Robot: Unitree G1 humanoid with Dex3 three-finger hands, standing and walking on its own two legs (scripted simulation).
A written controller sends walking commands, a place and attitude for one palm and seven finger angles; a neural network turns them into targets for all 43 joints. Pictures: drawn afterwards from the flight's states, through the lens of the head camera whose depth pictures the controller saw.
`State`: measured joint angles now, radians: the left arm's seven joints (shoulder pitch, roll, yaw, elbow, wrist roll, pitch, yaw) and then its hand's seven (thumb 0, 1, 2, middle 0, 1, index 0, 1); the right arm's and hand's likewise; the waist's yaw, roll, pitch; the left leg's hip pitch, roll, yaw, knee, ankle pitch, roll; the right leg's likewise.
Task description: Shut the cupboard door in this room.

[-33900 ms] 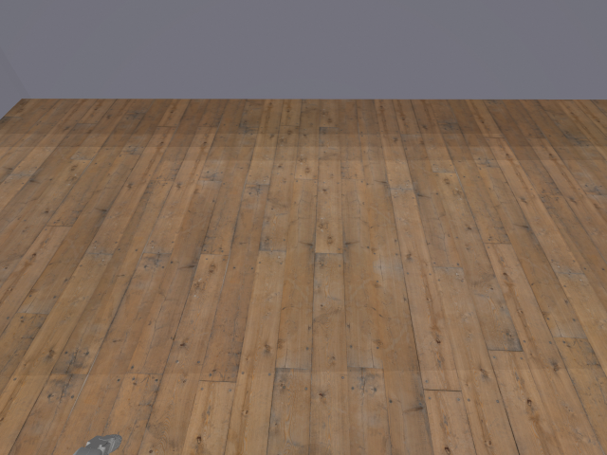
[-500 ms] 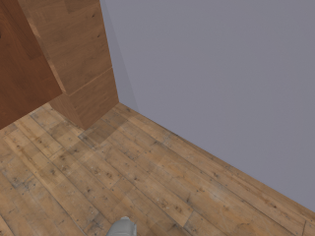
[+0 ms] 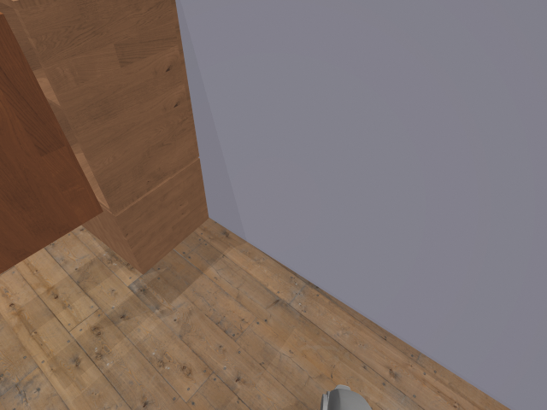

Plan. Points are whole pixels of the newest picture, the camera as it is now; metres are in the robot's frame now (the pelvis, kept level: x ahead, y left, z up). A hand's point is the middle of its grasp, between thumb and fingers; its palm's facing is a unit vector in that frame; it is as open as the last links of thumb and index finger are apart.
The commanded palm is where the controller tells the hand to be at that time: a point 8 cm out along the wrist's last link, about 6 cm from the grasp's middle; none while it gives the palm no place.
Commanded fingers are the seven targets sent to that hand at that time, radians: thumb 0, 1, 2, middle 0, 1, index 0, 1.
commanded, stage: turn to face it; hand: left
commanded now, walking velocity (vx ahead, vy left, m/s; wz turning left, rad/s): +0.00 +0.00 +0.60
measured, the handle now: out of the picture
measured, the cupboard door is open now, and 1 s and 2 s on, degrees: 86 86 86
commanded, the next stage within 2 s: take the last steps up to it in 1.44 s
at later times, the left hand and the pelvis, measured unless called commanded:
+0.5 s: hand out of the picture +0.14 +0.18 -0.18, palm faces +0.25 -0.94 -0.24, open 7.3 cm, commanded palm none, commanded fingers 0.00 0.90 0.90 -0.20 -0.30 -0.20 -0.30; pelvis +0.10 -0.03 -0.01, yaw +13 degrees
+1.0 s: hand out of the picture +0.08 +0.22 -0.17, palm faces +0.49 -0.82 -0.29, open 7.4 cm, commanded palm none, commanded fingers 0.00 0.90 0.90 -0.20 -0.30 -0.20 -0.30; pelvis +0.11 -0.02 -0.01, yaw +30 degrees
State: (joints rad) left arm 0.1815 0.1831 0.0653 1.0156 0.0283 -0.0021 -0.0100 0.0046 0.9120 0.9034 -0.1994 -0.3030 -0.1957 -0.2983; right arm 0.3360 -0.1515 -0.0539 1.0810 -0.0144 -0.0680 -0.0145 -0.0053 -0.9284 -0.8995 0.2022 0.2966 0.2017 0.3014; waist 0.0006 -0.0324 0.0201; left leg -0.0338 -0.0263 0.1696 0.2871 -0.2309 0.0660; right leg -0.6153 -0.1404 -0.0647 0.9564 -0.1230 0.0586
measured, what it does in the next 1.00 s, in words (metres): walks ahead, turning left: right foot, then left foot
